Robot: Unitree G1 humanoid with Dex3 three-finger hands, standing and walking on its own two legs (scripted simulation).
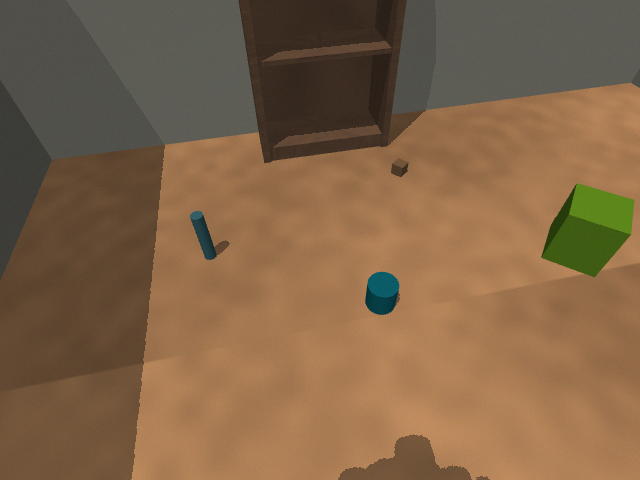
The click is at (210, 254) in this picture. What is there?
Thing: slim round
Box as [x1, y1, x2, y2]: [190, 211, 215, 259]
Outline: 195,211 190,214 190,218 205,257 207,259 211,259 215,256 215,251 202,213 200,211
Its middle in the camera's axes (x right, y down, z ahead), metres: -0.47 -0.01 +1.56
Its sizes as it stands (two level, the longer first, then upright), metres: 0.049 0.049 0.240
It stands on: the floor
